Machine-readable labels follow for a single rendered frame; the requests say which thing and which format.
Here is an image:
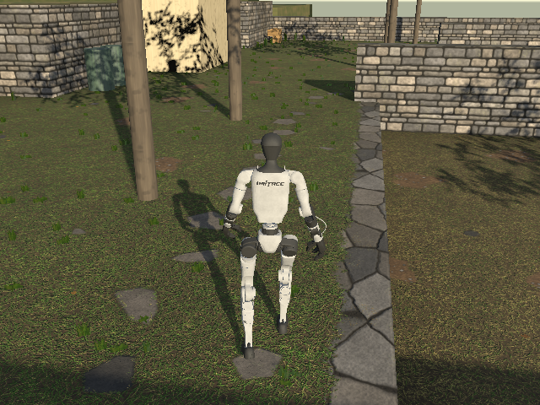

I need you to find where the robot left upper arm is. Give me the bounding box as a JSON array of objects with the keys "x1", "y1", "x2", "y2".
[{"x1": 229, "y1": 169, "x2": 254, "y2": 214}]

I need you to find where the left robot thigh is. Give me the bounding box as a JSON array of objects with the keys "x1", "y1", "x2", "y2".
[{"x1": 240, "y1": 237, "x2": 258, "y2": 301}]

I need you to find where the right robot hand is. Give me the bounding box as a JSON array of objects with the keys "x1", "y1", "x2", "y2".
[{"x1": 306, "y1": 238, "x2": 326, "y2": 261}]

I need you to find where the robot right upper arm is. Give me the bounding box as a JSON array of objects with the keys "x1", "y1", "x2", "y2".
[{"x1": 289, "y1": 170, "x2": 312, "y2": 218}]

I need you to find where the left robot forearm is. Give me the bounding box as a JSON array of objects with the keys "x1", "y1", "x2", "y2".
[{"x1": 224, "y1": 201, "x2": 238, "y2": 228}]

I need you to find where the left robot hand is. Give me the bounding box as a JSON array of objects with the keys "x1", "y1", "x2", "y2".
[{"x1": 222, "y1": 224, "x2": 242, "y2": 239}]

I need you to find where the right robot forearm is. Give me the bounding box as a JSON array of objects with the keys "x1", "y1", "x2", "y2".
[{"x1": 304, "y1": 204, "x2": 323, "y2": 242}]

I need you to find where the robot torso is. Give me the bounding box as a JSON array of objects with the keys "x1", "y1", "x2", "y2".
[{"x1": 251, "y1": 166, "x2": 290, "y2": 253}]

